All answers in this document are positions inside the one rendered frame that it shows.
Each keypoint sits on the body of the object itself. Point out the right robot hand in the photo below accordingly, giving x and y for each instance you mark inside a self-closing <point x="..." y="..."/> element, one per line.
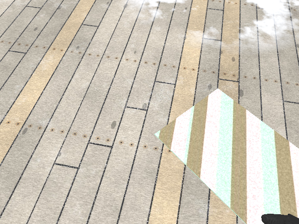
<point x="279" y="219"/>

